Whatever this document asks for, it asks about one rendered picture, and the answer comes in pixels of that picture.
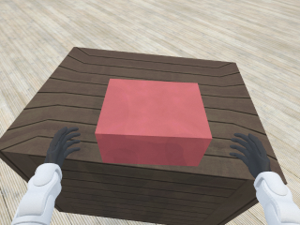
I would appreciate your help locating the left robot hand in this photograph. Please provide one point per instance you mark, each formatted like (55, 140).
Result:
(58, 149)

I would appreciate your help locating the left robot forearm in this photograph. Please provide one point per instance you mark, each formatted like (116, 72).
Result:
(37, 204)

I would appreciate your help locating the right robot hand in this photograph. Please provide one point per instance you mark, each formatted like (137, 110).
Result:
(255, 157)

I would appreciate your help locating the pedestal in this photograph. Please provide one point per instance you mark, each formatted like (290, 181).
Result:
(215, 192)

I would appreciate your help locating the carton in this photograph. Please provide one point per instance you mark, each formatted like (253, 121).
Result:
(152, 123)

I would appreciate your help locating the right robot forearm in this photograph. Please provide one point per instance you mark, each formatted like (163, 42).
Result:
(276, 200)

